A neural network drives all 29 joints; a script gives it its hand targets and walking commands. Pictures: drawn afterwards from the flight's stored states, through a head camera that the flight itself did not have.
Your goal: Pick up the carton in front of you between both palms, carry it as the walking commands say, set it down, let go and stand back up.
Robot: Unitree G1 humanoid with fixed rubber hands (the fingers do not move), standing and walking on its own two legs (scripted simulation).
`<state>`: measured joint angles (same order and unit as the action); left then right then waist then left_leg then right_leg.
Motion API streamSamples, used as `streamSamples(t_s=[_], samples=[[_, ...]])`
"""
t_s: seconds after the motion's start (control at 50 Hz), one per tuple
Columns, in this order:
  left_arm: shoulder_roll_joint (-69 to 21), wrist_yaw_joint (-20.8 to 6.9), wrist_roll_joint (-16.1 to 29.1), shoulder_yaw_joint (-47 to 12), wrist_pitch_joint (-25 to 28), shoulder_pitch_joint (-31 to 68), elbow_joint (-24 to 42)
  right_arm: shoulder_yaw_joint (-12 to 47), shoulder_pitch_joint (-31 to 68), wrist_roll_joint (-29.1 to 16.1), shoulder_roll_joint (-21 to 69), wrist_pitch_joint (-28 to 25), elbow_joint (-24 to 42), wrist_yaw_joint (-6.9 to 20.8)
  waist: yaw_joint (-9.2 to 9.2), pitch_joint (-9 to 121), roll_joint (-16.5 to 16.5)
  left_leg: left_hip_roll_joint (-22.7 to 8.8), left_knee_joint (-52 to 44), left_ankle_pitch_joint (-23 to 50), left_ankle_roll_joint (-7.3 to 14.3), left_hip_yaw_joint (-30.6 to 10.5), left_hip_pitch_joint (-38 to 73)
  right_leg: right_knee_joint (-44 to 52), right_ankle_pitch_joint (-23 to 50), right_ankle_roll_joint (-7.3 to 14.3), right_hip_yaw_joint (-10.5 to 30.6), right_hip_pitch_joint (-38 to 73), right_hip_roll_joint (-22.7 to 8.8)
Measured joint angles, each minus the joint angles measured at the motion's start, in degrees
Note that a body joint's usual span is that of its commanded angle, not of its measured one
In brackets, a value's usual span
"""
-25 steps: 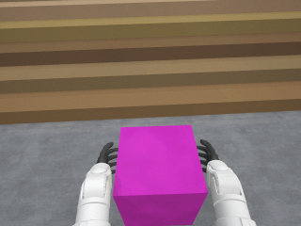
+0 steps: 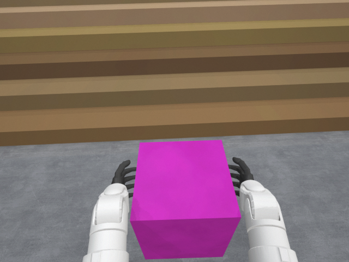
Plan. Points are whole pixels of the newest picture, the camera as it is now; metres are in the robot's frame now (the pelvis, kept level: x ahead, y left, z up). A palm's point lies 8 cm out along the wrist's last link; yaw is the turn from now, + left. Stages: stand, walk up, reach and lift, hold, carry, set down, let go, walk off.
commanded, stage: hold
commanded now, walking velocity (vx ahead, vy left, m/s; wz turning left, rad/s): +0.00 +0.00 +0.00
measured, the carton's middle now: (182, 201) +0.30 +0.00 -0.03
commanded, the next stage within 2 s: carry in 0.60 s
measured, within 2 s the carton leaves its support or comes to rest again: neither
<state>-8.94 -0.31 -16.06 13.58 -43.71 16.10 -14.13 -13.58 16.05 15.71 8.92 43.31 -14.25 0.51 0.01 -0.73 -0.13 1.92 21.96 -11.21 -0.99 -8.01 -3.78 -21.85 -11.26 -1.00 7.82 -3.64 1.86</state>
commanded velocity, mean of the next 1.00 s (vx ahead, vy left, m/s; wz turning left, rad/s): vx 0.22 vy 0.00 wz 0.00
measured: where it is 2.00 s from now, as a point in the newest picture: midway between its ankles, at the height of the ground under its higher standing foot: (176, 214)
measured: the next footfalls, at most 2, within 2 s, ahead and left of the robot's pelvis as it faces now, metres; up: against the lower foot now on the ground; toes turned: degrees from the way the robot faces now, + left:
right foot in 1.10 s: +0.18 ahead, -0.09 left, +0.00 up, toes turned -8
left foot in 1.44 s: +0.52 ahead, +0.11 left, +0.00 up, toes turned +10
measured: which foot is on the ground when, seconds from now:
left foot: down 0.00-1.00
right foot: down 0.00-1.00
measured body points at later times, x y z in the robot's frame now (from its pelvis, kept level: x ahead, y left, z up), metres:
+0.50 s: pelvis +0.01 +0.00 +0.00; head -0.04 +0.00 +0.45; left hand +0.31 +0.15 +0.04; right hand +0.31 -0.15 +0.04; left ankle +0.02 +0.13 -0.74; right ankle +0.02 -0.13 -0.74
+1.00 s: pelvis +0.11 +0.00 -0.02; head +0.08 +0.01 +0.43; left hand +0.39 +0.16 +0.05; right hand +0.39 -0.15 +0.06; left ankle +0.02 +0.14 -0.74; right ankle +0.02 -0.12 -0.73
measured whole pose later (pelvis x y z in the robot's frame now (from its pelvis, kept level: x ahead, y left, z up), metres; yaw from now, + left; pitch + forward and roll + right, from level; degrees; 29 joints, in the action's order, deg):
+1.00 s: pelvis +0.11 +0.00 -0.02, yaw -1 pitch +5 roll +1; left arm -6.5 5.0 -6.7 6.9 -63.3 8.1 12.6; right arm -6.1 10.2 6.7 7.9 62.4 9.9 -4.6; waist 0.0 10.9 -1.5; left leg -1.3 33.4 -25.1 -1.5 3.1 -13.6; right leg -44.0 -24.0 -1.7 -1.1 -19.5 -4.1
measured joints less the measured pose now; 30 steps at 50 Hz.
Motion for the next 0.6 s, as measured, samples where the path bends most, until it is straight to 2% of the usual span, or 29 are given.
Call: streamSamples(t_s=[0.6], samples=[[0.46,0.16,0.49,-1.79,-0.62,-1.97,1.94,1.86,-1.85,-0.39,-0.43,0.71,1.92,-0.22,0.01,1.04,0.0,-0.13,-0.77,-0.19,0.06,0.29,0.04,0.64,-0.25,0.12,-0.33,-0.01,-0.12]])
